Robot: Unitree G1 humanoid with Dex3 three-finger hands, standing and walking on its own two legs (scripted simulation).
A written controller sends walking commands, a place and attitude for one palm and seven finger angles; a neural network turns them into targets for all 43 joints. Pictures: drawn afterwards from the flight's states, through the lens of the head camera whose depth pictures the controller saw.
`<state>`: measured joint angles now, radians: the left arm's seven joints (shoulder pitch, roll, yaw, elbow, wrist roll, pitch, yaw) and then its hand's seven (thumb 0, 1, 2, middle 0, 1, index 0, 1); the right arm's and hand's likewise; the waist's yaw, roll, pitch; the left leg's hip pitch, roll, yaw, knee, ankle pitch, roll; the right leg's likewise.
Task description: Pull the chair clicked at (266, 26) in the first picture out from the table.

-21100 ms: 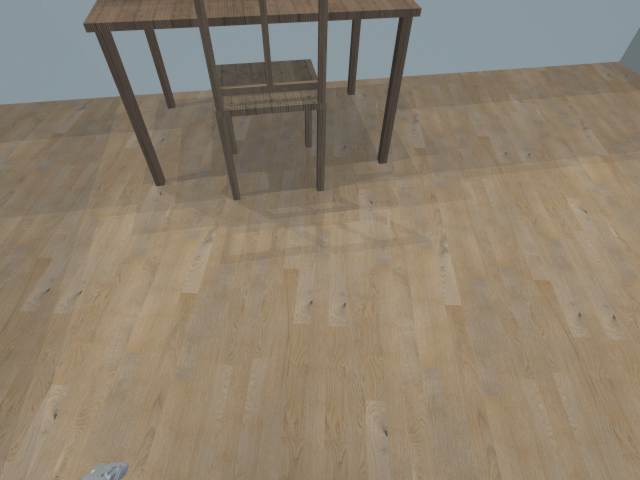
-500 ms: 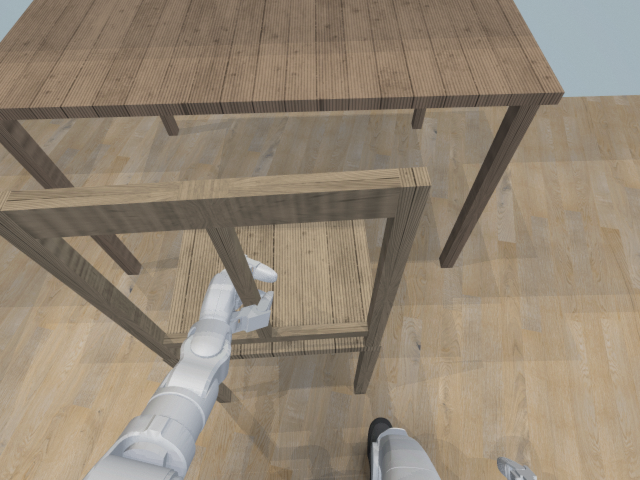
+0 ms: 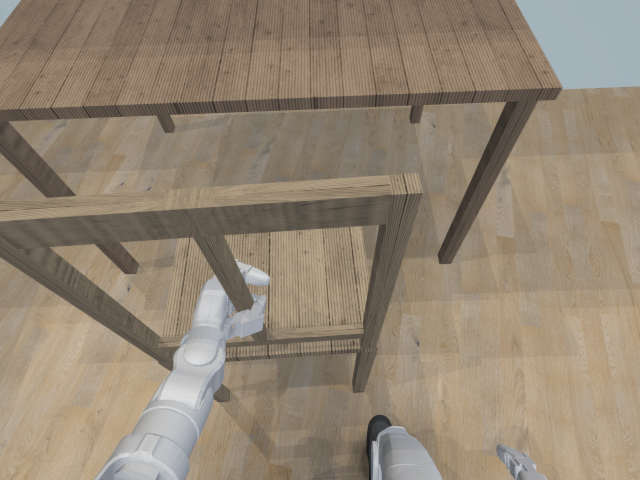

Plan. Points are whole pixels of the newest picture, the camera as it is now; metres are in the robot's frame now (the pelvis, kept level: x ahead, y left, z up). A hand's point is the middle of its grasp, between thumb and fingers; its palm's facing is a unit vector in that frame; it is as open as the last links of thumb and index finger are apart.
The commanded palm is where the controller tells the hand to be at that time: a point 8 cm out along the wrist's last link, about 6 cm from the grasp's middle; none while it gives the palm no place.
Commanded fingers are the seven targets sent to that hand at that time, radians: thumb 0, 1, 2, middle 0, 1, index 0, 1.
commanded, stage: stop walking, hand still on the chair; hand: left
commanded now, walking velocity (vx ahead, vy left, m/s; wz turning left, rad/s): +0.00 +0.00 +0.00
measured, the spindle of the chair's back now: (240, 296) +0.35 +0.12 -0.04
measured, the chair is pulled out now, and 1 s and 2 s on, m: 0.27 0.27 0.27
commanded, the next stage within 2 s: open the thumb and straighten the fingers in 0.74 s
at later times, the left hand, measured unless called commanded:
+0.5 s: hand (253, 314) +0.33 +0.10 -0.05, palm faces -0.18 -0.97 -0.16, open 5.6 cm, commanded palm +0.32 +0.15 -0.03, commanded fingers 0.00 0.90 0.90 -0.50 -1.45 -0.50 -1.45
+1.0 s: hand (246, 317) +0.33 +0.11 -0.05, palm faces -0.20 -0.97 -0.12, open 6.2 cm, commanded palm +0.32 +0.17 -0.04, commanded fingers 0.00 -0.19 0.38 -0.50 -1.45 -0.50 -1.45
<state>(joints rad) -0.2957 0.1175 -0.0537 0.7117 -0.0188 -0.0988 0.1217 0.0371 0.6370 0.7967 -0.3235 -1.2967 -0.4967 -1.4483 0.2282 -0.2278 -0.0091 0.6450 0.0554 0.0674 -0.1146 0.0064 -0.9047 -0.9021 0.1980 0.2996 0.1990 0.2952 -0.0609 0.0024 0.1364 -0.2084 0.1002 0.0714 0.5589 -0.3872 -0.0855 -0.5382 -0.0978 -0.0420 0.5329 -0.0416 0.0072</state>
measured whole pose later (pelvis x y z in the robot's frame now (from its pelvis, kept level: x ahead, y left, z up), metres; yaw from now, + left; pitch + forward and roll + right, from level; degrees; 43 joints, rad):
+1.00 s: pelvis +0.05 +0.04 +0.00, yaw +2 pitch +6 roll +0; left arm -0.07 0.10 -0.22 0.48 0.01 0.01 0.07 0.05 0.52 0.72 -0.31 -1.36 -0.49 -1.45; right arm 0.25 -0.23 0.01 0.65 0.06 0.06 -0.04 0.01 -0.90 -0.90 0.20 0.30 0.20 0.30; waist -0.06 -0.01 -0.03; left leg -0.23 0.07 0.05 0.62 -0.49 -0.05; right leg -0.55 -0.14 -0.06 0.61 -0.16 0.06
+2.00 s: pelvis +0.07 +0.04 -0.05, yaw +5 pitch +14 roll +0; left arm 0.42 0.16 -0.23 -0.16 0.05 0.20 -0.01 -0.01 -0.54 0.20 0.00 0.00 0.00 0.00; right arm 0.26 -0.25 0.01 0.43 0.03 -0.09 -0.07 0.01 -0.90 -0.90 0.20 0.30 0.20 0.30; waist -0.05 0.03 -0.15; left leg -0.53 0.07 -0.02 0.95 -0.67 -0.06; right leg -0.84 -0.18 -0.07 0.94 -0.33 0.07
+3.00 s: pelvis +0.04 +0.05 -0.07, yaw +4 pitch +13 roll -1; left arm 0.72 0.20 -0.06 -0.50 -0.14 -0.18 -0.06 -0.02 -0.55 0.20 0.00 0.00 0.00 0.00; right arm 0.26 -0.20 0.01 0.42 0.07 -0.16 -0.06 0.01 -0.90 -0.90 0.20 0.30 0.20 0.30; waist 0.02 0.05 -0.15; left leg -0.61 0.07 -0.02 1.12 -0.72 -0.05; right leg -0.91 -0.18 -0.05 1.04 -0.33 0.08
